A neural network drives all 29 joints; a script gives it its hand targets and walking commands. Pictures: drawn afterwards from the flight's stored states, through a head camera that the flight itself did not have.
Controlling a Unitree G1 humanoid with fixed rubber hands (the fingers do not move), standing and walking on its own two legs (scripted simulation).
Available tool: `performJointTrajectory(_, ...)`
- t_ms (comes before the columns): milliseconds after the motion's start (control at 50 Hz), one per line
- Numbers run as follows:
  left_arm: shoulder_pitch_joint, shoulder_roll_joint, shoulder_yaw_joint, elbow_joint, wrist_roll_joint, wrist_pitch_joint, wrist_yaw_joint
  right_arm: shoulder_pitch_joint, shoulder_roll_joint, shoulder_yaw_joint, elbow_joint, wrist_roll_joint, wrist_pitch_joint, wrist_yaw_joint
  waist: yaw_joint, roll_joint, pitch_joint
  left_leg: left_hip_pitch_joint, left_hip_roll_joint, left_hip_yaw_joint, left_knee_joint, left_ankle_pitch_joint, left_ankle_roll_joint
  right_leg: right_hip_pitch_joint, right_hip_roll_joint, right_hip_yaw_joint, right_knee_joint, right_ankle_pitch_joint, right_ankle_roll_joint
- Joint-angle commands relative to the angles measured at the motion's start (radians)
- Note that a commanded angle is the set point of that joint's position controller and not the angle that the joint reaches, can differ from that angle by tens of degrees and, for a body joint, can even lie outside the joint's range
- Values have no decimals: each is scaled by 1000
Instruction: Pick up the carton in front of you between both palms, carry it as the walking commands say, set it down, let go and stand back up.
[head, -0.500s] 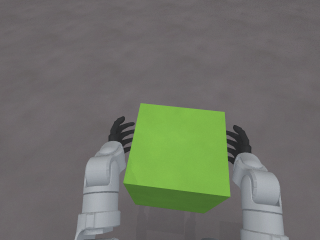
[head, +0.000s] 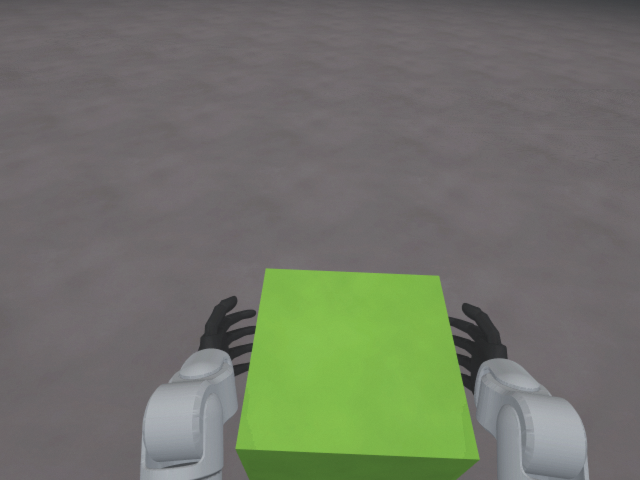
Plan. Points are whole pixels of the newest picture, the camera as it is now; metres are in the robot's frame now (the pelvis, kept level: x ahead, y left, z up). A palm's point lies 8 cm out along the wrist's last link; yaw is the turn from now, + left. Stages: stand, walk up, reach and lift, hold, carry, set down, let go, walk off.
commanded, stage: carry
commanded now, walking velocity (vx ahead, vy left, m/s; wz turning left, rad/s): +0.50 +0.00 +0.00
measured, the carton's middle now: (345, 395) +0.23 +0.02 +0.01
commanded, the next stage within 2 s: none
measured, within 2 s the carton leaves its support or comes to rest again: neither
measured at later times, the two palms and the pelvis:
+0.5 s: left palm (264, 209) +0.50 +0.17 +0.10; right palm (447, 226) +0.49 -0.13 +0.10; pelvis +0.26 +0.02 +0.01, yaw -1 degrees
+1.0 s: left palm (293, 133) +0.80 +0.17 +0.10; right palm (427, 141) +0.80 -0.13 +0.10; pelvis +0.56 +0.02 -0.01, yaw -1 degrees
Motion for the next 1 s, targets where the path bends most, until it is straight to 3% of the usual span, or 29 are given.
performJointTrajectory(0,-393,-673,-623,-15,-299,3,-201,-319,675,546,34,223,14,114,-61,50,20,336,-66,124,-110,117,-1,-199,-131,27,-3,-12,-67)
performJointTrajectory(20,-412,-639,-610,-21,-267,6,-199,-377,677,584,-9,240,13,121,-66,19,28,360,-7,49,-131,23,18,-236,-100,-26,113,67,-42)
performJointTrajectory(40,-359,-704,-591,-5,-266,11,-199,-437,726,595,-37,284,12,129,-84,189,-9,457,143,-201,-216,-130,92,-356,-18,-75,318,40,2)
performJointTrajectory(60,-436,-706,-625,-69,-261,8,-206,-439,754,611,-41,291,5,137,-102,421,-69,529,330,-610,-422,-191,184,-492,52,-35,582,-188,40)
performJointTrajectory(80,-394,-783,-651,-31,-302,6,-208,-428,773,633,-85,309,3,146,-98,270,-88,534,357,-639,-429,-140,213,-523,2,83,710,-240,-6)
performJointTrajectory(100,-428,-781,-613,-50,-299,0,-216,-443,799,638,-62,319,6,153,-92,166,-69,551,356,-621,-396,-3,212,-556,-12,109,763,-198,-15)
performJointTrajectory(140,-429,-834,-625,-34,-280,-34,-225,-488,884,671,-100,334,-15,165,-79,96,-84,543,296,-442,-372,131,146,-555,-60,150,699,-83,-16)
performJointTrajectory(180,-476,-890,-662,-120,-306,-62,-231,-540,912,701,-142,358,-32,175,-77,111,-135,513,257,-327,-403,158,114,-489,-34,114,588,-48,-33)
performJointTrajectory(200,-449,-934,-663,-90,-301,-61,-224,-522,908,689,-150,366,-32,181,-77,175,-109,513,281,-351,-416,149,119,-533,-47,111,592,7,-35)
performJointTrajectory(260,-402,-887,-653,-80,-260,-71,-211,-475,864,731,-145,365,-39,197,-80,102,-104,567,247,-220,-422,144,134,-531,-38,75,396,68,-23)
performJointTrajectory(340,-379,-875,-656,-57,-260,-46,-211,-439,838,684,-108,327,-21,189,-78,201,-37,624,266,-162,-447,221,122,-540,-51,59,254,151,-24)
performJointTrajectory(400,-411,-828,-656,-106,-252,-27,-214,-400,806,685,-98,295,2,185,-85,155,46,545,243,-132,-454,297,133,-525,-42,11,228,183,-17)
performJointTrajectory(460,-361,-845,-658,-74,-286,-6,-221,-416,799,670,-140,304,20,172,-74,237,74,536,174,-16,-433,390,101,-394,-9,-70,120,209,-14)
performJointTrajectory(520,-429,-830,-670,-86,-283,1,-222,-399,774,671,-137,285,19,167,-62,207,-8,476,134,41,-155,603,32,-113,47,-102,18,217,-55)
performJointTrajectory(540,-408,-830,-652,-88,-289,2,-225,-396,784,677,-123,281,28,166,-34,121,-110,374,97,82,51,586,-1,123,2,-51,54,170,-69)
performJointTrajectory(560,-358,-818,-640,-56,-295,-1,-233,-417,782,687,-159,285,37,162,-22,-117,-216,153,-2,89,380,379,-31,341,-231,347,-45,191,-173)
performJointTrajectory(580,-412,-836,-671,-107,-312,-14,-239,-440,840,722,-165,320,28,165,-37,-347,-194,-137,-91,-5,554,-159,-26,468,-366,588,-112,417,-268)
performJointTrajectory(620,-403,-883,-658,-98,-328,-21,-243,-455,867,695,-151,341,12,185,-47,-101,-137,-223,10,-117,694,-196,6,377,-356,509,-81,579,-232)
performJointTrajectory(640,-421,-890,-661,-66,-291,-28,-248,-464,901,702,-115,319,12,184,-40,-35,-102,-216,45,-110,639,-176,12,275,-385,435,-121,468,-245)
performJointTrajectory(660,-420,-945,-696,-71,-328,-28,-248,-436,899,688,-120,323,3,189,-44,0,-100,-159,70,-139,518,-130,-1,208,-337,372,-161,352,-190)
performJointTrajectory(680,-452,-932,-656,-27,-301,-36,-257,-414,900,664,-16,247,0,185,-53,-8,-44,-118,92,-115,468,-52,-14,110,-302,259,-217,285,-162)
performJointTrajectory(700,-458,-933,-691,-104,-314,-50,-260,-433,931,707,-96,294,-17,191,-46,-66,-32,-79,75,-79,381,-10,-11,51,-258,236,-242,234,-133)
performJointTrajectory(760,-457,-921,-682,-96,-327,-44,-262,-469,919,686,-135,293,-33,175,-52,-36,-26,-29,55,-26,165,29,-23,70,-224,110,-246,255,-146)
performJointTrajectory(860,-381,-811,-652,-91,-290,-26,-246,-457,834,682,-145,276,5,161,-40,-165,35,93,20,84,-53,186,-24,39,-206,27,-226,257,-121)
performJointTrajectory(880,-430,-812,-671,-138,-312,-23,-246,-452,853,702,-156,304,4,167,-37,-163,20,81,10,93,-88,199,-34,79,-206,29,-212,251,-111)
performJointTrajectory(900,-491,-814,-682,-184,-314,-18,-238,-468,849,688,-180,324,10,175,-37,-53,29,157,17,83,-117,211,-38,30,-192,58,-200,195,-116)
performJointTrajectory(940,-450,-785,-684,-144,-307,14,-230,-409,792,666,-126,326,35,174,-62,16,-9,367,-25,133,-128,107,-12,-54,-165,-7,-29,141,-70)
performJointTrajectory(960,-493,-797,-680,-139,-291,18,-224,-448,781,658,-144,311,34,174,-80,109,-35,490,27,73,-173,-41,4,-113,-101,-79,192,266,-43)
performJointTrajectory(980,-438,-761,-652,-95,-268,35,-221,-442,730,628,-101,298,53,163,-92,338,-37,581,278,-386,-362,-129,88,-339,16,-101,521,41,12)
